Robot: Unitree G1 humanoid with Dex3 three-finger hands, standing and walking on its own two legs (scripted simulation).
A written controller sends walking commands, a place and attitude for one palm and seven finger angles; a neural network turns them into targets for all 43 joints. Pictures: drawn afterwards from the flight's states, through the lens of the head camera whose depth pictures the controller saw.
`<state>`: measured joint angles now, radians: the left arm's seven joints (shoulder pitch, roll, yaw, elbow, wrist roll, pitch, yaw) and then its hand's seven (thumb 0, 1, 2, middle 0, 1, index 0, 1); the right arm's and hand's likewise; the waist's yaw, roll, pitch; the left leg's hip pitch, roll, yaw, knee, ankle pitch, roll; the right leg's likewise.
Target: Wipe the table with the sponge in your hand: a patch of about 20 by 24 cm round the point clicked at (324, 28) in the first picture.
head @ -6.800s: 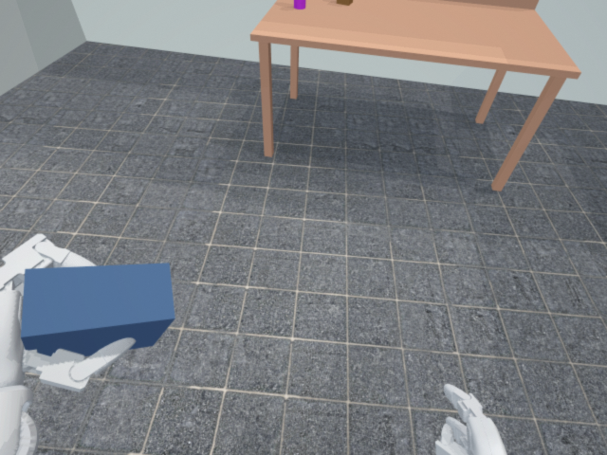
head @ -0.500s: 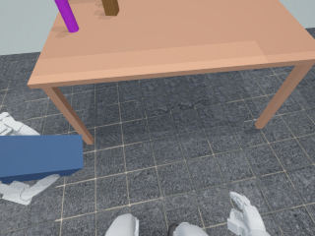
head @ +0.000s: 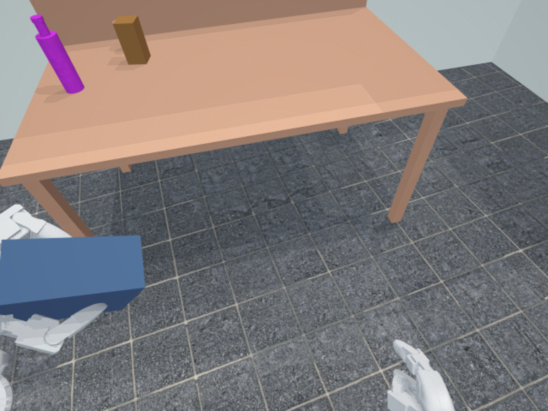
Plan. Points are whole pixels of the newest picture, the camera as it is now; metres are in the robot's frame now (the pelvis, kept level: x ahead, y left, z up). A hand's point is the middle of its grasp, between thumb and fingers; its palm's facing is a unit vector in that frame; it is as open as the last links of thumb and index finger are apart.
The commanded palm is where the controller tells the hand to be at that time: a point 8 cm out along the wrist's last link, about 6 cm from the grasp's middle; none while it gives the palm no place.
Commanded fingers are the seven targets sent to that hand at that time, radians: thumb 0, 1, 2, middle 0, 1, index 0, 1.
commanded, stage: turn to face it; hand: left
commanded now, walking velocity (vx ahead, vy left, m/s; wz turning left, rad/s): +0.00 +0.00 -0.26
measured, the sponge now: (92, 279) +0.22 +0.22 +0.15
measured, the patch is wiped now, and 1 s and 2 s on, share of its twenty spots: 0.00 0.00 0.00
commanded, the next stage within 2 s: take the last steps up to it in 0.06 s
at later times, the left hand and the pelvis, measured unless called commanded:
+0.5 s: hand (81, 303) +0.18 +0.21 +0.18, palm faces +0.38 -0.81 -0.44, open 9.8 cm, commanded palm +0.13 +0.24 +0.19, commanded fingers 0.00 0.10 1.30 -1.20 -1.60 -1.20 -1.60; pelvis -0.04 -0.03 +0.01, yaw -2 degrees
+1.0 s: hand (83, 248) +0.24 +0.23 +0.18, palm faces +0.39 -0.80 -0.46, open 9.8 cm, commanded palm +0.19 +0.27 +0.19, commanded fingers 0.00 0.10 1.30 -1.20 -1.60 -1.20 -1.60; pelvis +0.03 +0.00 +0.01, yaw -1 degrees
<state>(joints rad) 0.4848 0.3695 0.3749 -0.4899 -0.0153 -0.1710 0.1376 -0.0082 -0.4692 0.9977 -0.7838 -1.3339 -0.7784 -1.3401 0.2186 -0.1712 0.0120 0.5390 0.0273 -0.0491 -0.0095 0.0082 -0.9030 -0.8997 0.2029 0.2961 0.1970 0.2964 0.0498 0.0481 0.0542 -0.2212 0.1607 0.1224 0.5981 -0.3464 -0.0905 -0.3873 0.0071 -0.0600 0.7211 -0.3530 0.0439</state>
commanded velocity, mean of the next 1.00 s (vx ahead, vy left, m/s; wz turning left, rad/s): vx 0.26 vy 0.13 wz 0.02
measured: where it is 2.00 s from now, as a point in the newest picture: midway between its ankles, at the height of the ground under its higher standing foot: outside the picture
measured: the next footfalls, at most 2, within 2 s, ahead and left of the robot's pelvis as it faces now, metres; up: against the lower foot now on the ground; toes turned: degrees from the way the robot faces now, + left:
right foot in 0.02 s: +0.03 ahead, -0.14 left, +0.00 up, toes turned -10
left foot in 0.38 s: -0.01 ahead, +0.09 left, +0.00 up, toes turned +3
